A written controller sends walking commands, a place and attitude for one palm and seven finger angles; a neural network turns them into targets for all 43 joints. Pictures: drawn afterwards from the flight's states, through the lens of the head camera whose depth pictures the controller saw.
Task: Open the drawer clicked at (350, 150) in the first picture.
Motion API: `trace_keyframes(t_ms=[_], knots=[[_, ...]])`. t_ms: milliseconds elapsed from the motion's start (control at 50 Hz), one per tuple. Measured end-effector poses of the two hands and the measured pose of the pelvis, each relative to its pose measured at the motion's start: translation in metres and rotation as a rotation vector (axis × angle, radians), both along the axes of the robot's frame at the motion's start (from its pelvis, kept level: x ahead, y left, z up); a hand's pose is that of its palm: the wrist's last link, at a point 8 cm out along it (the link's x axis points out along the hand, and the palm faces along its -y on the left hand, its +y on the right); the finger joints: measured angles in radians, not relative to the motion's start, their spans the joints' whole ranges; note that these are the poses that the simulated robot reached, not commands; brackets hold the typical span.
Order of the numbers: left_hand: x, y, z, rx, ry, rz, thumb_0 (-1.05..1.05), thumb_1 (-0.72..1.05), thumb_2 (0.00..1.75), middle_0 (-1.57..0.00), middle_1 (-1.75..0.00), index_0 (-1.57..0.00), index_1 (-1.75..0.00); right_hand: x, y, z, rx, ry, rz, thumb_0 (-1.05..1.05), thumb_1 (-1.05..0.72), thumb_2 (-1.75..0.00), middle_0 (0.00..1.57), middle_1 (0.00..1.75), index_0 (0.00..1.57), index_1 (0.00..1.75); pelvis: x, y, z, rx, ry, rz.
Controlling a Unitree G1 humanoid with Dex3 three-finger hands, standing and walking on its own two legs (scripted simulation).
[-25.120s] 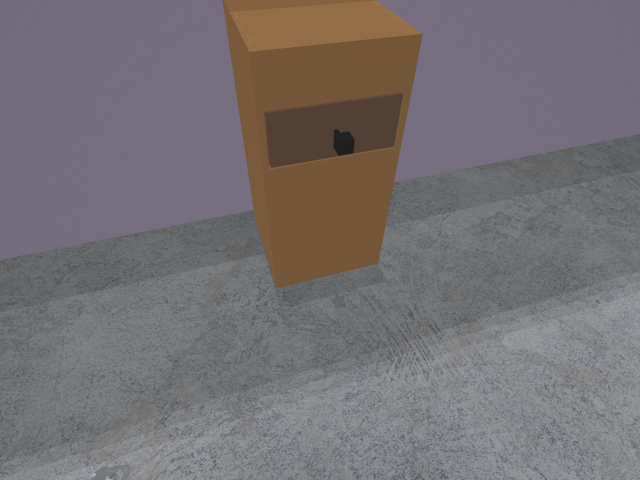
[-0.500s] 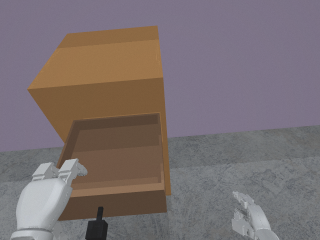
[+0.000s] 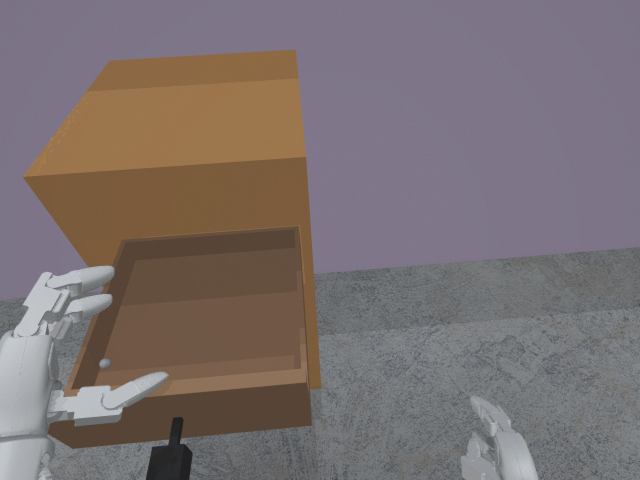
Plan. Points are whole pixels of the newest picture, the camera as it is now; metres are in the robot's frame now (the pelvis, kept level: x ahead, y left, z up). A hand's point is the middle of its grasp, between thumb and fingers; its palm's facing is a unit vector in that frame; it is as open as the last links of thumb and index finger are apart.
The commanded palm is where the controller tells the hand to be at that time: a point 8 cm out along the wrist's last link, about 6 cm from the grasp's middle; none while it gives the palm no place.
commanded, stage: draw the hand back to the body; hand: left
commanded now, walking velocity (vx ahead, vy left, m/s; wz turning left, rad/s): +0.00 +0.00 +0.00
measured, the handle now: (173, 450) +0.18 +0.24 -0.12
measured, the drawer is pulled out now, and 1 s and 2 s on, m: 0.30 0.30 0.30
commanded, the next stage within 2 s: step back with the hand held close in 0.56 s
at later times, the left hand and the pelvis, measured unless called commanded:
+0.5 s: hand (91, 365) +0.18 +0.23 +0.15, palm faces +0.38 -0.83 -0.41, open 7.8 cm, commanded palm +0.12 +0.28 +0.17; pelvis +0.00 +0.00 +0.00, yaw +0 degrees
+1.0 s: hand (84, 374) +0.17 +0.25 +0.13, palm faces +0.24 -0.83 -0.50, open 7.4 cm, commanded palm +0.11 +0.30 +0.17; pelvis -0.03 +0.02 +0.00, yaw +0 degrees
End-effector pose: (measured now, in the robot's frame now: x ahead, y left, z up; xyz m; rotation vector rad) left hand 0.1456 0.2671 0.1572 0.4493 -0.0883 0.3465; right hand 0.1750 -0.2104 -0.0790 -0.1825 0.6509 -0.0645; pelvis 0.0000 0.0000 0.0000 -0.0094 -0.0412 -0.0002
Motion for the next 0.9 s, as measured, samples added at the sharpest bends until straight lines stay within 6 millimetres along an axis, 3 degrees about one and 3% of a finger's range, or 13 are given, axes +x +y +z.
trace_keyframes(t_ms=[300, 480, 780, 900], knots=[[-0.009, 0.007, 0.017, 0.035, -0.052, 0.039, 0.0, 0.49, 0.73, -0.24, -0.56, -0.24, -0.56, 0.012, -0.005, 0.007, -0.001, -0.038, 0.005, 0.02, -0.9, -0.9, 0.2, 0.3, 0.2, 0.3, -0.004, -0.004, 0.002, 0.0, -0.006, 0.006], [-0.009, 0.002, 0.011, 0.008, -0.031, 0.027, 0.01, 0.77, 0.85, -0.21, -0.38, -0.22, -0.37, 0.011, -0.001, 0.007, 0.011, -0.037, 0.017, 0.02, -0.9, -0.9, 0.2, 0.3, 0.21, 0.3, -0.005, -0.005, 0.002, 0.002, -0.006, 0.003], [-0.005, 0.015, 0.023, 0.073, -0.066, 0.029, 0.01, 0.88, 0.9, -0.21, -0.3, -0.21, -0.3, 0.0, -0.004, 0.003, -0.005, 0.018, 0.002, 0.02, -0.9, -0.9, 0.2, 0.3, 0.21, 0.3, -0.012, -0.001, 0.002, -0.008, 0.028, 0.004], [0.0, 0.012, 0.008, 0.073, 0.006, -0.048, 0.01, 0.89, 0.9, -0.21, -0.3, -0.21, -0.3, -0.013, -0.012, 0.001, -0.042, 0.084, -0.055, 0.01, -0.9, -0.9, 0.2, 0.3, 0.21, 0.3, -0.019, 0.009, 0.001, -0.006, 0.075, -0.006]])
